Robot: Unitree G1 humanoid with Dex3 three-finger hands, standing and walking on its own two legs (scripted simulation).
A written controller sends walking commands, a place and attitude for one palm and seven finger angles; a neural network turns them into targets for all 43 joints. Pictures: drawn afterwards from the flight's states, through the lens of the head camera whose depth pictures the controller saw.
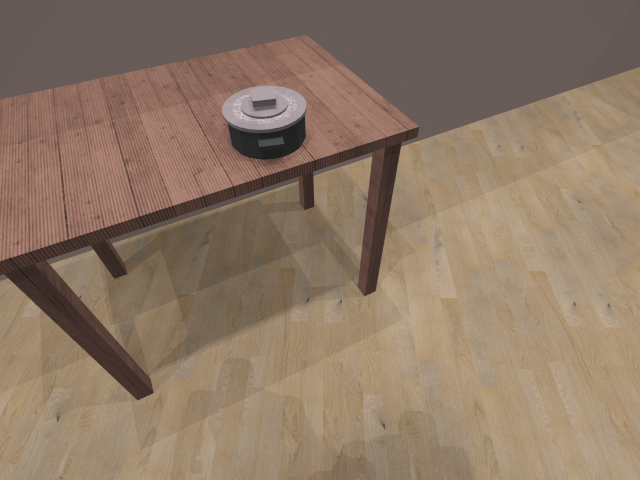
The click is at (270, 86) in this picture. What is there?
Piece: lid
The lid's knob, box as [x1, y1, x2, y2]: [251, 88, 275, 106]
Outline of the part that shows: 272,88 251,90 253,106 275,104 275,98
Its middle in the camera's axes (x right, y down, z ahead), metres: -0.13 -0.30 +0.83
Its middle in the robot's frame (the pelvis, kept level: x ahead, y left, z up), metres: +0.83 +0.17 +0.05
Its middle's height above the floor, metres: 0.83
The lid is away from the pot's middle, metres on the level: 0.00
